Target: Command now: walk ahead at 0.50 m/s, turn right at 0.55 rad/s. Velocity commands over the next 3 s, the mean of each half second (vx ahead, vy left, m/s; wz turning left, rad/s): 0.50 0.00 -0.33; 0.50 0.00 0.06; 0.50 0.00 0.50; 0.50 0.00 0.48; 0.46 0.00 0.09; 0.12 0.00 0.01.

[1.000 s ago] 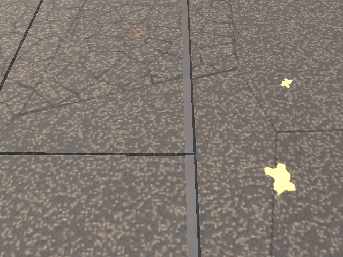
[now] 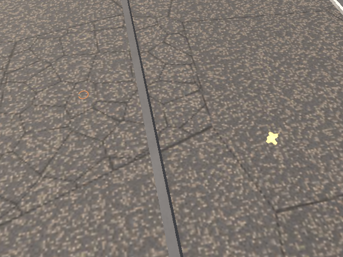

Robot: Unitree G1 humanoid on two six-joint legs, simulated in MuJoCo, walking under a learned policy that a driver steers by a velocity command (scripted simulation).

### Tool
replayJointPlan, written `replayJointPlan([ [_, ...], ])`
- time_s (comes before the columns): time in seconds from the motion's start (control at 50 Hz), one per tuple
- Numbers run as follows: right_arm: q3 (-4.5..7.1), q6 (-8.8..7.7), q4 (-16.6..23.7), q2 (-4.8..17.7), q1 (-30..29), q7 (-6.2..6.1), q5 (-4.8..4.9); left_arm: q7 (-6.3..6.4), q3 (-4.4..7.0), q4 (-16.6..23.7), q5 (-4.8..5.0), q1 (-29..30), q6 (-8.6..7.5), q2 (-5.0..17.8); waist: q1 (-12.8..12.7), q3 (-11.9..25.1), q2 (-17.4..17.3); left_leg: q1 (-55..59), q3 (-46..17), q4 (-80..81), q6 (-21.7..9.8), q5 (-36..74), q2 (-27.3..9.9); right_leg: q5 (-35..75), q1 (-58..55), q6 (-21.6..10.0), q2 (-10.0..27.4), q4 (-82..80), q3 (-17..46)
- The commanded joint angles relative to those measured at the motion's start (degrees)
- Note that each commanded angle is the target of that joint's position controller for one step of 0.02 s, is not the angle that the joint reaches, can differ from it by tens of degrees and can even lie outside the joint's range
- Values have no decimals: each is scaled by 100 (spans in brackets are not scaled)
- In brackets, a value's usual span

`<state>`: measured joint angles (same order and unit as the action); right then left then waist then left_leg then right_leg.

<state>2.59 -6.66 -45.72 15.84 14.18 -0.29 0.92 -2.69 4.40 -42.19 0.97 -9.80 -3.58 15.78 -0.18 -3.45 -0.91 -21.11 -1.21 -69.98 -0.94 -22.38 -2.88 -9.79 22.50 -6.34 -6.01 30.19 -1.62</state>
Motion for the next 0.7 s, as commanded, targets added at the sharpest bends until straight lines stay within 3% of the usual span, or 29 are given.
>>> replayJointPlan([
  [0.02,201,-135,662,751,-236,-26,-103,58,146,435,-64,-221,-96,581,7,814,101,-1623,-425,329,-39,380,-366,966,-1957,-1092,1588,-1631,2490],
  [0.08,174,5,790,579,-389,-26,-191,150,182,389,9,-410,-122,722,77,522,127,-1746,-256,997,172,786,-336,1456,-1413,-1083,1481,-1826,2155],
  [0.12,132,21,937,503,-828,-24,-214,245,199,317,11,-591,-102,816,-37,356,238,-1873,-171,1806,271,1552,-260,1530,-1218,-946,1314,-1880,1845],
  [0.18,31,-55,1022,278,-1424,86,-208,314,148,171,32,-830,-62,714,-319,299,461,-1221,8,3286,205,2991,-10,1166,-899,-591,974,-1803,1360],
  [0.22,18,-113,1101,277,-1771,174,-141,311,137,55,34,-1053,-78,755,-483,241,529,-865,60,3747,150,3440,130,719,-870,-539,1081,-1824,1482],
  [0.28,61,-163,1232,453,-2067,229,-97,308,135,-90,40,-1256,-72,781,-553,148,571,-1126,-83,4202,-25,3022,145,711,-1680,-518,1414,-1518,1819],
  [0.34,128,-181,1187,627,-1706,217,-100,337,167,-143,7,-1171,0,858,-296,284,663,-865,-24,4383,-250,2185,229,1922,-2313,-373,1607,-950,1919],
  [0.36,202,-184,1040,749,-1166,186,-107,329,156,-116,-8,-1064,21,841,-6,604,622,-128,135,4553,-391,2186,373,2878,-2320,-272,1407,-370,1743],
  [0.38,276,-175,855,908,-313,151,-156,310,103,-23,-60,-929,27,736,407,1267,545,1216,-58,4376,-672,2439,90,3100,-1888,-133,1148,625,1557],
  [0.4,361,-146,773,1265,496,121,-212,304,3,76,-121,-1213,-24,473,573,2078,-286,3216,-1398,4141,-1305,2608,-937,1314,-392,188,554,2326,1191],
  [0.42,371,-85,532,1190,816,200,-114,270,-84,-11,35,-1892,-86,276,378,2545,-1593,4468,-3392,4639,-1918,1332,-1724,-2149,1306,478,55,3723,1099],
  [0.44,292,-53,539,812,799,191,17,264,-1,5,142,-1483,-110,762,543,2033,-1012,4086,-3573,5022,-1750,238,-1688,-1974,1892,448,376,4114,1242],
  [0.46,233,-20,595,663,410,164,-5,260,37,173,152,-880,-118,914,540,1304,-544,3305,-2976,5231,-1566,341,-1527,-1469,2055,453,624,4041,1012],
  [0.48,204,6,611,647,184,164,-75,272,23,265,49,-558,-128,841,420,870,-158,2563,-2589,5382,-1495,913,-1384,-1175,1965,466,832,3849,833],
  [0.5,184,10,606,601,64,175,-118,271,34,299,-40,-464,-132,754,267,647,-31,2032,-2302,5526,-1470,1379,-1250,-1009,1777,473,990,3537,791],
  [0.52,161,-5,604,557,0,182,-159,259,29,287,-57,-566,-116,643,112,627,-123,1676,-2071,5662,-1439,1673,-1135,-894,1478,470,1111,3296,802],
  [0.58,183,-58,486,608,11,164,-70,259,-14,270,-68,-572,-70,389,-22,552,-265,1219,-1428,5951,-1451,2290,-957,-500,1272,585,1230,2527,688],
  [0.62,231,-41,395,765,95,116,-43,260,-59,346,-95,-239,-73,306,46,476,-177,1134,-1097,6058,-1419,2499,-875,190,1304,658,1248,1889,622],
  [0.7,248,23,180,859,412,59,40,199,-122,473,-92,439,-129,218,289,358,-175,1082,-562,5971,-1161,2419,-637,1591,994,667,1095,614,512],
])
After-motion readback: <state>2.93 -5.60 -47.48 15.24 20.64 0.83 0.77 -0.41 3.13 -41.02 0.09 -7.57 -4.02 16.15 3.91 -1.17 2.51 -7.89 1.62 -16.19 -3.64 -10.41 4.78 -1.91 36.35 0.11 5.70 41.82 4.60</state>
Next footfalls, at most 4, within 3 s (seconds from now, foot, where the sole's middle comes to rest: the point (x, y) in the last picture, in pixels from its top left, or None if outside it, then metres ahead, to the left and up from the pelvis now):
0.38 left None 0.43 0.11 -0.76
0.92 right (226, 206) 0.64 -0.18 -0.80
1.42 left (164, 143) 0.95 0.08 -0.77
1.82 right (211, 116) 1.12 -0.15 -0.80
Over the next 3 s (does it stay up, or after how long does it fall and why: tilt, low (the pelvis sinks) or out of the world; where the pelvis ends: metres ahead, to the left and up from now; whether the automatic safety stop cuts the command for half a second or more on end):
stays up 1.38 0.10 -0.02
